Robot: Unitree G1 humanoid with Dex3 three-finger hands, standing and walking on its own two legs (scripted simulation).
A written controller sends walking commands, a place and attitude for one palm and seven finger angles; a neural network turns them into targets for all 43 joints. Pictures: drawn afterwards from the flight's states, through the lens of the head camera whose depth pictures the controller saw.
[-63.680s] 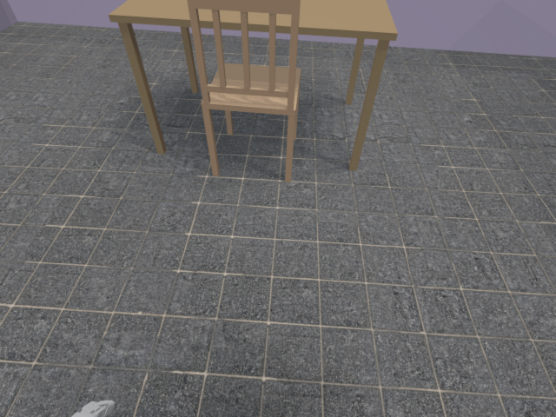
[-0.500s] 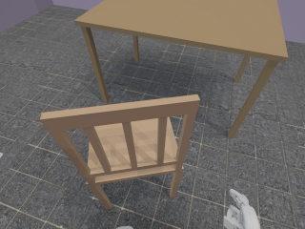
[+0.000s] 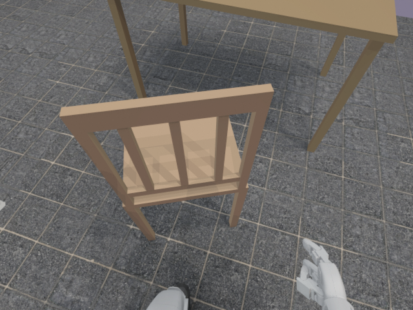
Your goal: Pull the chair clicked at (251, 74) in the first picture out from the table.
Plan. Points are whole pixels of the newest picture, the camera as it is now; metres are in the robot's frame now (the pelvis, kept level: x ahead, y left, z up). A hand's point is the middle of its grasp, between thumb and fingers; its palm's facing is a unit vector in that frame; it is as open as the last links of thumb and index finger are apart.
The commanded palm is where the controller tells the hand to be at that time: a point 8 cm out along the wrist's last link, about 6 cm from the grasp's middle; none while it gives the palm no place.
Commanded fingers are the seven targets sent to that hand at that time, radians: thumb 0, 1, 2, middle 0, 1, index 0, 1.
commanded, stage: stop stepping back and stand still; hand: left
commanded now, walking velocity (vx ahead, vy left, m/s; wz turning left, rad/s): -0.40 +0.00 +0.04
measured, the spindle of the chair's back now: (180, 156) +0.47 +0.13 -0.09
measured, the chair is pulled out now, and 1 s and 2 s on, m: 0.57 0.57 0.57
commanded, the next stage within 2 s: let the arm hang, fingers relaxed in 1.16 s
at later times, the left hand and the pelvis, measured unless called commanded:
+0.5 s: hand out of the picture +0.07 +0.22 +0.17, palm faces +0.44 -0.79 -0.43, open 7.4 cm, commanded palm +0.03 +0.27 +0.18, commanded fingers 0.00 0.90 0.90 -0.20 -0.30 -0.20 -0.30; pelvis -0.10 -0.03 +0.00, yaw +1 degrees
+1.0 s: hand out of the picture -0.01 +0.26 +0.17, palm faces +0.53 -0.70 -0.48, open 7.4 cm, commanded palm -0.06 +0.28 +0.18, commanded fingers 0.00 0.90 0.90 -0.20 -0.30 -0.20 -0.30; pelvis -0.17 -0.03 +0.01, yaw +5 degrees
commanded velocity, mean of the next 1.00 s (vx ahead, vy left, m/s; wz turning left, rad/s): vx -0.01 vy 0.01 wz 0.01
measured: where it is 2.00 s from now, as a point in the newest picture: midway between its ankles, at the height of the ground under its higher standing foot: outside the picture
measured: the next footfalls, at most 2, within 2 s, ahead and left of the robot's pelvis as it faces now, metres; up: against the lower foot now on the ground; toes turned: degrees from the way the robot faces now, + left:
left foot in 0.22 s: +0.04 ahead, +0.11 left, +0.00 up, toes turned +2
left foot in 0.58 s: -0.06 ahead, +0.10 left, +0.00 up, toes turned +5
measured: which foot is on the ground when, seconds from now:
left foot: down 0.00-0.08, up 0.10-0.20, down 0.22-0.40, up 0.42-0.56, down 0.58-1.00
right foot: down 0.00-1.00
